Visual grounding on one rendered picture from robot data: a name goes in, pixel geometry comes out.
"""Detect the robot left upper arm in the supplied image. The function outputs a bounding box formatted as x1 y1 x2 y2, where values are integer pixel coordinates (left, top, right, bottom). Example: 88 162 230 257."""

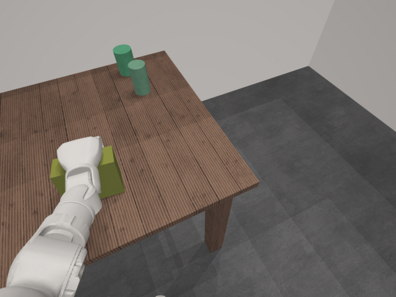
0 235 87 297

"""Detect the robot left hand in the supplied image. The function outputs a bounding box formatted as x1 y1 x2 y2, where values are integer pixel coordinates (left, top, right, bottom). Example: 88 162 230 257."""
57 136 104 193

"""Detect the left robot forearm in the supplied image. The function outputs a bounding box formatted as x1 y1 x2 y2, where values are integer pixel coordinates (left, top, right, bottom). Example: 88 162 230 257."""
6 163 102 287

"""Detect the table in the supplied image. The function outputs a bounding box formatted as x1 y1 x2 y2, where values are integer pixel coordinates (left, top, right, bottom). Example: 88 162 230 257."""
0 51 260 289

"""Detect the sponge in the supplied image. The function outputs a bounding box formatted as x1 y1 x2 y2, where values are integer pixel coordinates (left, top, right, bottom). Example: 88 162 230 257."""
50 145 125 199

